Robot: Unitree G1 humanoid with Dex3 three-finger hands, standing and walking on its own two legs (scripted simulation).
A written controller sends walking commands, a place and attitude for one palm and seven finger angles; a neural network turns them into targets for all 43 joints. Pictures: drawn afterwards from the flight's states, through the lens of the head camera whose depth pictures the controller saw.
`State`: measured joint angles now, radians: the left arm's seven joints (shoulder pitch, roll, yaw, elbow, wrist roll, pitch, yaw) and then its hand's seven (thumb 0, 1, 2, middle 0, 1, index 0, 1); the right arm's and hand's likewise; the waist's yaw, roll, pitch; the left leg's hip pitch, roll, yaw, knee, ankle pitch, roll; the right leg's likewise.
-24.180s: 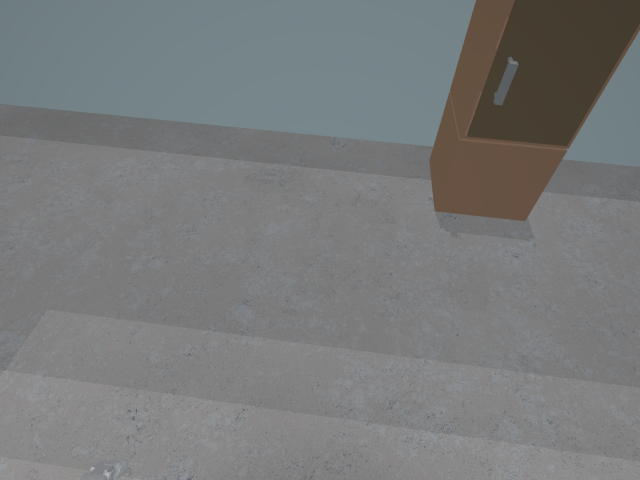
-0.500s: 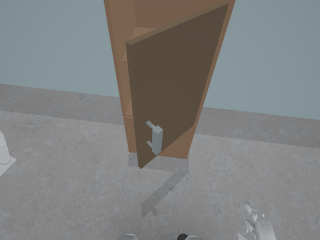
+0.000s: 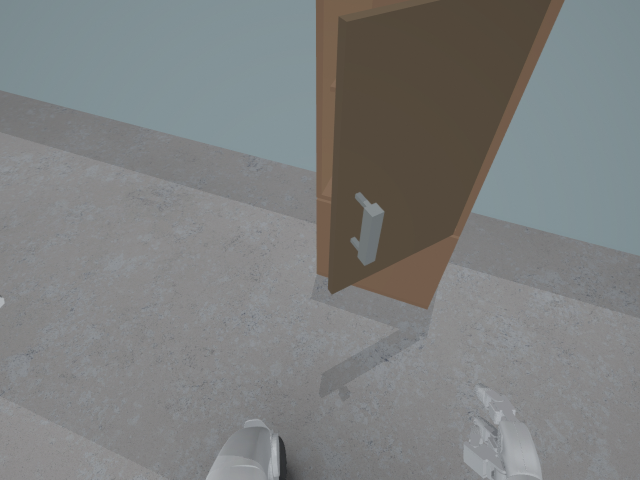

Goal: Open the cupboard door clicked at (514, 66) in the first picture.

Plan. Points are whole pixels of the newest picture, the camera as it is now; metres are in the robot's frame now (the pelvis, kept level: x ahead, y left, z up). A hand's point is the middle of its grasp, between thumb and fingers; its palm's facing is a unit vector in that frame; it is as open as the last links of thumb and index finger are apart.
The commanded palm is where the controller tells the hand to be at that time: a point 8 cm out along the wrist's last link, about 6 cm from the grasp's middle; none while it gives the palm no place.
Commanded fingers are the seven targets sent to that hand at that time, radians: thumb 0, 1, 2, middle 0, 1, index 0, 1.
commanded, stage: stop stepping back and stand still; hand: left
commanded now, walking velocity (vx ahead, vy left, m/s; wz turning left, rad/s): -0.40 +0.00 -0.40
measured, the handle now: (363, 228) +0.55 -0.03 -0.06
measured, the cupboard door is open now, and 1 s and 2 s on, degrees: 51 51 51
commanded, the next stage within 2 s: let the arm hang, fingers relaxed in 0.76 s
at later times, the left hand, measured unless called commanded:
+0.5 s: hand (74, 316) +0.19 +0.20 +0.22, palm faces +0.13 -0.78 -0.61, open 7.4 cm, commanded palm +0.14 +0.27 +0.22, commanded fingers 0.00 0.90 0.90 -0.20 -0.30 -0.20 -0.30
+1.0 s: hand (147, 393) +0.19 +0.21 +0.05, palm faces -0.05 -0.88 -0.48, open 7.4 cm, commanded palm none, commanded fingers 0.00 0.90 0.90 -0.20 -0.30 -0.20 -0.30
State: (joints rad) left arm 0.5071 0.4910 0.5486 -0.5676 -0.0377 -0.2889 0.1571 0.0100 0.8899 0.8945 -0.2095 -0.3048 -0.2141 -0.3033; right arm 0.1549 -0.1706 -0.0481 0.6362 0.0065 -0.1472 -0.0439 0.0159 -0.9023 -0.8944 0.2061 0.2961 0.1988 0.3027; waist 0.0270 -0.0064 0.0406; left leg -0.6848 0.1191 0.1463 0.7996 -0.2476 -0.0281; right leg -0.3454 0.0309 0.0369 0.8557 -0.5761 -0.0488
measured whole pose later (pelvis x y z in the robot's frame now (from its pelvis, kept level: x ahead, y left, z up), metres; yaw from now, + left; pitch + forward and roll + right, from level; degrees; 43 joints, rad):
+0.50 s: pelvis -0.06 +0.01 +0.04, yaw -13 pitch +1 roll +1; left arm 0.66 0.54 0.50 -0.62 -0.04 -0.23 0.13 0.01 0.89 0.89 -0.21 -0.30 -0.22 -0.30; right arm 0.25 -0.20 0.02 0.57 0.01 -0.11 -0.04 0.01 -0.90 -0.89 0.21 0.30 0.20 0.30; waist -0.04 -0.05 0.03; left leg -0.26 0.09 0.15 0.62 -0.41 -0.02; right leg -0.34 0.06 -0.09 0.57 -0.28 -0.10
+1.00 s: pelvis -0.07 +0.01 +0.04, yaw -11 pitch +1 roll +0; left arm 0.28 0.34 0.13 0.23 0.03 -0.04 0.02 0.00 0.90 0.90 -0.20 -0.30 -0.20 -0.30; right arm 0.19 -0.31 -0.03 0.78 -0.01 -0.04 0.01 0.01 -0.91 -0.89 0.20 0.30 0.20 0.30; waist -0.01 0.10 -0.06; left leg -0.31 0.00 0.00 0.59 -0.29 0.01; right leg -0.33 0.06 -0.12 0.55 -0.24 -0.11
